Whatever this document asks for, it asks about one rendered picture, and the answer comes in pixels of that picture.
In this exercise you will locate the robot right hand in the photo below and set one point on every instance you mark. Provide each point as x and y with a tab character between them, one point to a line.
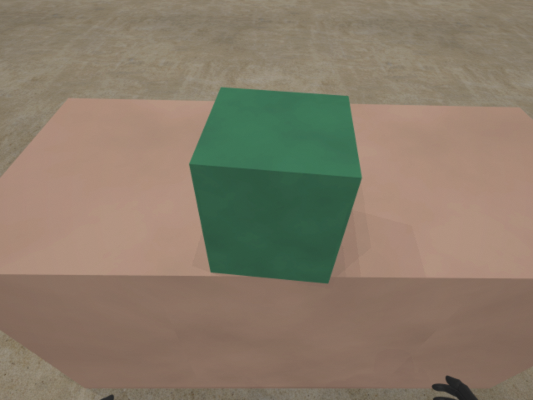
455	388

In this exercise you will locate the carton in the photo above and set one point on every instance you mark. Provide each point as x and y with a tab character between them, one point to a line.
275	176

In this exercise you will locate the pedestal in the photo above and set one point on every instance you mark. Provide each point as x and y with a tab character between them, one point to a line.
104	271

